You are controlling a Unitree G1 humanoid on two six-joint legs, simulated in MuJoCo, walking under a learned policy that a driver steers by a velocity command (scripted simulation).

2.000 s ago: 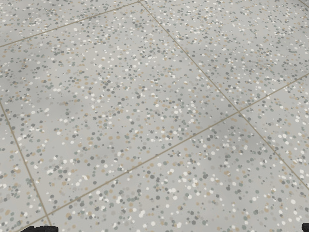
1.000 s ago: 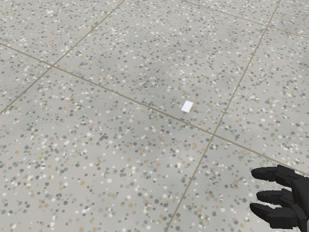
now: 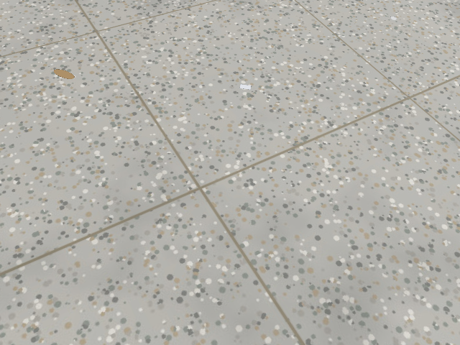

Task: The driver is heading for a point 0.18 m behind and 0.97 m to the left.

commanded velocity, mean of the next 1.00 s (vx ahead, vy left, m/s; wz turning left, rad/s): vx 0.74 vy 0.00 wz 0.92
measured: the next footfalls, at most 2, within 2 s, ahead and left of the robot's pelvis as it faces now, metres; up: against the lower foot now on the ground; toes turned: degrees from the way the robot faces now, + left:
right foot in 0.16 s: +0.07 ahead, -0.13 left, +0.00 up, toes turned +12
left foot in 0.66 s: +0.32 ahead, +0.24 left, +0.00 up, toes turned +39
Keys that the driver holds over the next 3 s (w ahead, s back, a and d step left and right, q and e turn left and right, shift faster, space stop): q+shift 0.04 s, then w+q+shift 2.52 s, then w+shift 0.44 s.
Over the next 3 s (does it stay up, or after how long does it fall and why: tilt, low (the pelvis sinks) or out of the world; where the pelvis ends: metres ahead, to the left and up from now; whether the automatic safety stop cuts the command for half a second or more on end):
stays up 0.15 1.90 0.00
